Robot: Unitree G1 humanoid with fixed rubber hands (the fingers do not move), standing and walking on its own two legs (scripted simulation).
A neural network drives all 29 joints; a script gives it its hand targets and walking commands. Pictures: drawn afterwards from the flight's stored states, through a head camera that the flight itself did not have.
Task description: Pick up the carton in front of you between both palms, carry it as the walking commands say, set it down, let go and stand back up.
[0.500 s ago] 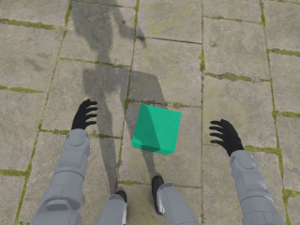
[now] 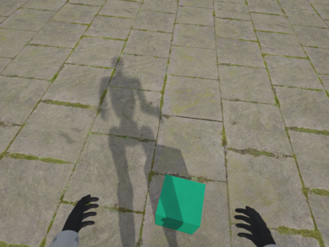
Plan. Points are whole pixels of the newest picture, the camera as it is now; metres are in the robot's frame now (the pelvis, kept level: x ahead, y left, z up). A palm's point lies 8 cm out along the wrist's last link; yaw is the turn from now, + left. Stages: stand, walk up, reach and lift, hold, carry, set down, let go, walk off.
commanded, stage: let go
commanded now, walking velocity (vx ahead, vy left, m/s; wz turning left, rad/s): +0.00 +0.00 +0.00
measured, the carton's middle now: (179, 205) +0.39 -0.10 -0.65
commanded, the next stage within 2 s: stand in 0.52 s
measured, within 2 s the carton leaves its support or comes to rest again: neither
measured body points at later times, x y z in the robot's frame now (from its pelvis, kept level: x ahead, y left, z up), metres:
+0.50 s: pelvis -0.01 +0.01 +0.00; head +0.00 +0.00 +0.45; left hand +0.17 +0.23 -0.08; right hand +0.16 -0.24 -0.07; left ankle -0.06 +0.11 -0.74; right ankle +0.01 -0.12 -0.74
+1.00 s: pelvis +0.01 -0.02 +0.00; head +0.03 -0.05 +0.45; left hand +0.13 +0.28 -0.09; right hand +0.17 -0.31 -0.11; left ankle -0.06 +0.11 -0.74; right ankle +0.01 -0.12 -0.74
